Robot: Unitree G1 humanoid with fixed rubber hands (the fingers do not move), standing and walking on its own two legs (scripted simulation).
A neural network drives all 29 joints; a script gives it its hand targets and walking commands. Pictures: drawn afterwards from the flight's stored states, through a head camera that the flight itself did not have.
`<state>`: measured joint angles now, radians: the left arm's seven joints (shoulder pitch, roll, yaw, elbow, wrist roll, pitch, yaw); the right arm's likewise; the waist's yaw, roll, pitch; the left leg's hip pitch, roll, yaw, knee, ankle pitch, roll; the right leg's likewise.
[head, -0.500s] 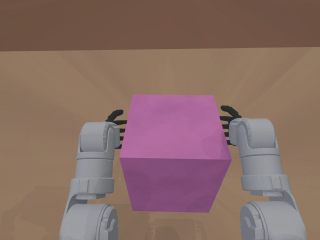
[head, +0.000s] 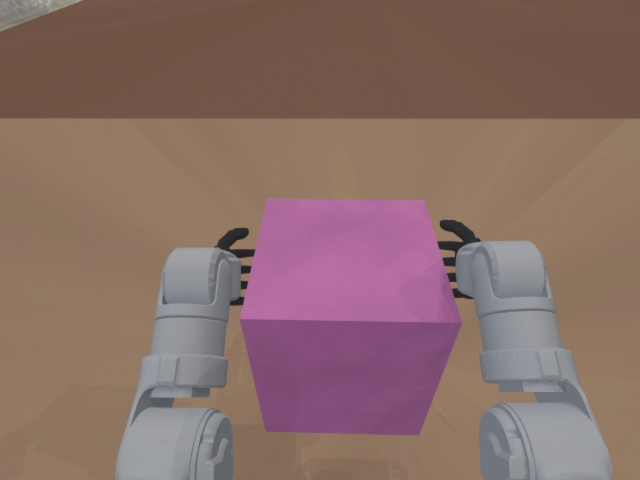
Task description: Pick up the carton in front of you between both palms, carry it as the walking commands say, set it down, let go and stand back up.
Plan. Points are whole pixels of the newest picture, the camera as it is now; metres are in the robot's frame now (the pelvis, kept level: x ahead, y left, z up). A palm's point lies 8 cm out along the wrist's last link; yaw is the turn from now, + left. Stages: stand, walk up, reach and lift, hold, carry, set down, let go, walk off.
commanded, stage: carry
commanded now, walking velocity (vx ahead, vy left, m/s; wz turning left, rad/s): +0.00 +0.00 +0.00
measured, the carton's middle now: (343, 317) +0.34 +0.00 +0.05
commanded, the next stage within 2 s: none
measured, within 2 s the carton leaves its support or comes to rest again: neither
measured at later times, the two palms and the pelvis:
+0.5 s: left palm (223, 283) +0.33 +0.15 +0.13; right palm (472, 276) +0.33 -0.15 +0.14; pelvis -0.01 +0.00 +0.00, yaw +0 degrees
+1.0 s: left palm (222, 287) +0.32 +0.15 +0.13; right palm (474, 280) +0.32 -0.15 +0.14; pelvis -0.02 +0.00 +0.00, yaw +0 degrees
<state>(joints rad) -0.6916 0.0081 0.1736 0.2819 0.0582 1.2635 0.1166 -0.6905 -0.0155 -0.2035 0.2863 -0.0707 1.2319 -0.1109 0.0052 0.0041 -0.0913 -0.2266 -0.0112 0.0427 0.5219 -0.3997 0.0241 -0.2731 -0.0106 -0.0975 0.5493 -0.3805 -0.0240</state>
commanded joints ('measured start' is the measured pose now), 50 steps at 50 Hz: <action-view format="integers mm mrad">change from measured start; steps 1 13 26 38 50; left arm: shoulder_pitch -790 -792 -795 -795 -796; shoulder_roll -1114 -1113 -1117 -1119 -1120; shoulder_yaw -489 -492 -497 -498 -498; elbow -172 -186 -190 -190 -190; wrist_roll -417 -418 -422 -422 -422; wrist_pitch -61 -57 -55 -55 -55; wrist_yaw -214 -213 -216 -218 -219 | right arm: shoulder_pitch -754 -761 -761 -764 -766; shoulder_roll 1130 1138 1138 1140 1142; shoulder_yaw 505 514 517 518 519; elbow -133 -146 -152 -154 -155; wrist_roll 430 439 438 439 440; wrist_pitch -21 -18 -16 -15 -15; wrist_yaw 231 233 234 235 236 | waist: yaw -4 -5 -5 -5 -5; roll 1 -2 -3 -3 -3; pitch -357 -366 -369 -368 -368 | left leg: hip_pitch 79 72 70 66 63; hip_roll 132 130 128 128 128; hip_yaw -104 -103 -103 -104 -105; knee -62 -62 -61 -64 -66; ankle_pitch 293 277 270 262 254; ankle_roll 34 34 34 35 35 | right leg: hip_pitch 148 146 140 139 137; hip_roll -118 -119 -120 -121 -121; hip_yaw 112 114 115 116 116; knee -50 -52 -54 -57 -60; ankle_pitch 250 247 243 234 227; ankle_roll -28 -32 -33 -33 -33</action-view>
